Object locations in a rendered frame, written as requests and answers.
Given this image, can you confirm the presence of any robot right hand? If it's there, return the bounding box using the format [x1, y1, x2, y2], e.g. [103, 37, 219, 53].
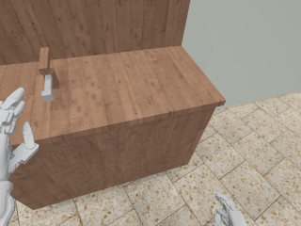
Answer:
[213, 192, 247, 226]

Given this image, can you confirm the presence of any robot left hand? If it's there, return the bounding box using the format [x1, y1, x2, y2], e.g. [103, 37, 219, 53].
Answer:
[0, 88, 39, 182]

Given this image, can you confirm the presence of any tap lever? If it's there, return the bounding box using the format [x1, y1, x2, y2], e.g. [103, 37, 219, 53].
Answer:
[41, 74, 54, 102]

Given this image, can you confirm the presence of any counter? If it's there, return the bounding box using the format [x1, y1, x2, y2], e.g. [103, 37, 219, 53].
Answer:
[0, 0, 227, 210]

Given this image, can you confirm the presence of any left robot forearm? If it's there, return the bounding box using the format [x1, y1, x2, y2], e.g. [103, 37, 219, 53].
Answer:
[0, 181, 16, 226]

